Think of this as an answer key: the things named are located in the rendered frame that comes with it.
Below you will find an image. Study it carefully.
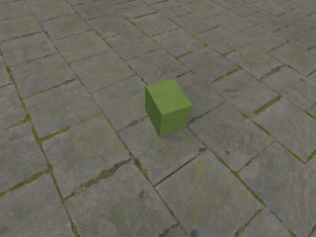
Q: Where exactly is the carton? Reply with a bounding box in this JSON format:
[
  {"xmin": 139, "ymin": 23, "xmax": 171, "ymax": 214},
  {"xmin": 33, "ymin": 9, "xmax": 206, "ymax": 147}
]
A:
[{"xmin": 145, "ymin": 78, "xmax": 193, "ymax": 137}]

